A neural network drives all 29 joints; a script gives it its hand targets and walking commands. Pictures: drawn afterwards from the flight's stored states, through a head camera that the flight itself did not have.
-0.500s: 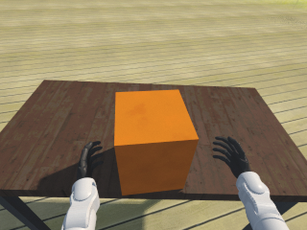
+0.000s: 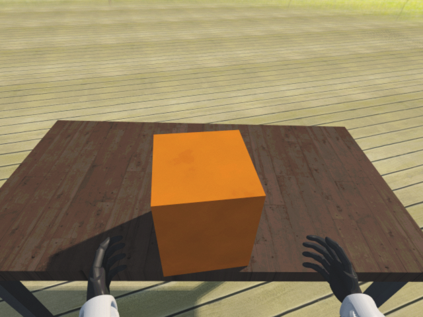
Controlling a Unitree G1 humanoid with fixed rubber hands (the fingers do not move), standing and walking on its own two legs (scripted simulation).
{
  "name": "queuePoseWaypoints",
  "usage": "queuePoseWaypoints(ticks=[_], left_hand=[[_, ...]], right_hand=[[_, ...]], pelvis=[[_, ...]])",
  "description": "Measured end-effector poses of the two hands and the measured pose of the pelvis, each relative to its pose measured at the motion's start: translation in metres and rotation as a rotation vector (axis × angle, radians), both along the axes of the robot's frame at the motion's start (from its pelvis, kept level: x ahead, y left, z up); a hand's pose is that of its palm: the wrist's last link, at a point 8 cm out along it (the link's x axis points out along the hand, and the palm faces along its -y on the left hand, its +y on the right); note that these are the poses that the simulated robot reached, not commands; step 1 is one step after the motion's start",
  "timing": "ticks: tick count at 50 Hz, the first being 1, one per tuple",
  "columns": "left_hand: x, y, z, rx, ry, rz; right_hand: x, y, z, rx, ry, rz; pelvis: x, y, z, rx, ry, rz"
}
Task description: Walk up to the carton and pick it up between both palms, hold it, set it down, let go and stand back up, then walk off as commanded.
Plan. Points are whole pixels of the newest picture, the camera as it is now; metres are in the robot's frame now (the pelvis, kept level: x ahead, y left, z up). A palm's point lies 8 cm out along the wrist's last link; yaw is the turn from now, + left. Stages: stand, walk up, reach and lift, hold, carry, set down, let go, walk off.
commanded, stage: set down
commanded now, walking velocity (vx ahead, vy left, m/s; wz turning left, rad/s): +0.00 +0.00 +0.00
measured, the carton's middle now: (202, 201) +0.40 +0.04 +0.01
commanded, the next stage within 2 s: none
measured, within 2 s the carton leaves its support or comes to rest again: neither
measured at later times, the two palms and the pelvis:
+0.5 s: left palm (109, 293) +0.19 +0.19 -0.01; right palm (346, 292) +0.20 -0.22 +0.02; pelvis +0.01 +0.00 +0.00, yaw +0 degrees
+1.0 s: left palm (108, 316) +0.17 +0.20 -0.05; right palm (354, 305) +0.19 -0.24 +0.01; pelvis +0.01 +0.00 +0.00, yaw +0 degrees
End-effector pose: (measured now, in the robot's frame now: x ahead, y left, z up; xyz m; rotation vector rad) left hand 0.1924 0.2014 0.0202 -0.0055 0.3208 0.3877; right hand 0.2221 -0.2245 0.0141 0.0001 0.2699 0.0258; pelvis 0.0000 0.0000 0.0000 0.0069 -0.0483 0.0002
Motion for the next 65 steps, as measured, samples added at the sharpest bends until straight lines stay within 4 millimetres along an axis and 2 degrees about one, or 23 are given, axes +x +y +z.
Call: queuePoseWaypoints(ticks=[6, 8, 14, 21, 29, 34, 43, 51, 58, 65], left_hand=[[0.001, -0.005, 0.004, 0.001, -0.027, -0.024], [0.002, -0.006, 0.002, -0.014, -0.03, -0.025], [0.004, -0.009, -0.016, -0.077, 0.0, -0.028], [0.003, -0.009, -0.03, -0.097, 0.062, -0.027], [0.0, -0.005, -0.022, -0.027, 0.094, -0.023], [-0.006, -0.006, -0.02, -0.001, 0.101, -0.044], [-0.019, -0.012, -0.052, -0.077, 0.162, -0.111], [-0.02, -0.002, -0.068, -0.094, 0.183, -0.126], [-0.02, 0.011, -0.065, -0.048, 0.231, -0.098], [-0.016, 0.017, -0.058, 0.011, 0.271, -0.104]], right_hand=[[-0.002, 0.008, 0.028, -0.036, -0.104, 0.038], [-0.002, 0.008, 0.031, -0.053, -0.097, 0.039], [-0.01, 0.001, 0.021, -0.104, 0.023, 0.015], [-0.017, 0.0, 0.013, -0.103, 0.076, 0.003], [-0.016, 0.002, -0.008, -0.043, 0.088, 0.007], [-0.014, 0.002, -0.011, -0.036, 0.06, -0.001], [-0.024, -0.007, -0.006, -0.15, 0.094, -0.038], [-0.036, -0.01, -0.009, -0.21, 0.183, -0.063], [-0.039, 0.003, -0.034, -0.142, 0.252, -0.036], [-0.029, 0.009, -0.05, -0.127, 0.255, -0.009]], pelvis=[[-0.005, 0.0, 0.0, 0.0, -0.007, 0.0], [-0.005, 0.0, 0.0, 0.0, -0.007, 0.0], [-0.002, 0.0, 0.0, 0.001, -0.006, 0.0], [0.005, 0.001, 0.0, 0.002, 0.003, 0.002], [0.012, 0.002, 0.0, 0.003, 0.012, 0.003], [0.013, 0.001, 0.0, 0.004, 0.011, 0.003], [0.012, 0.001, 0.0, 0.004, -0.001, 0.003], [0.012, 0.004, 0.0, 0.004, -0.002, 0.004], [0.015, 0.01, 0.001, 0.005, 0.003, 0.007], [0.022, 0.01, 0.0, 0.006, 0.014, 0.008]])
